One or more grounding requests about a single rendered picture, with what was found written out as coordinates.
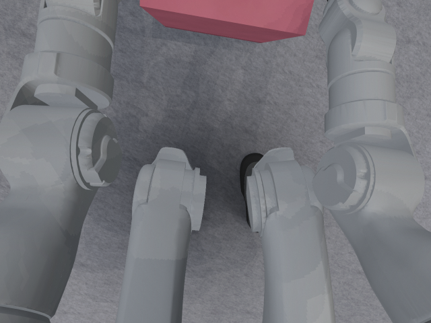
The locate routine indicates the carton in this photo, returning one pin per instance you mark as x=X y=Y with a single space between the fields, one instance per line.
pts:
x=251 y=20

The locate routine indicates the left robot upper arm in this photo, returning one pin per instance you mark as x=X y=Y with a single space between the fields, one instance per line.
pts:
x=55 y=158

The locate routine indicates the right robot shin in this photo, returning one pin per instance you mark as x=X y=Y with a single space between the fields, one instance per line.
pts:
x=285 y=154

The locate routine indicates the left robot thigh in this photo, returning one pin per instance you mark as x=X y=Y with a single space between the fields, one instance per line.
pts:
x=154 y=276

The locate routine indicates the robot right forearm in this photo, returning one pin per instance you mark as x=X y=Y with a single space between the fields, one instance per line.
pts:
x=360 y=63

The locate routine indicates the robot left forearm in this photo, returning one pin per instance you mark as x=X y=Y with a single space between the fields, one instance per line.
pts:
x=70 y=65

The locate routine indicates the right robot upper arm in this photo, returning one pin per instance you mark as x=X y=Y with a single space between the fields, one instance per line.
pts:
x=372 y=192

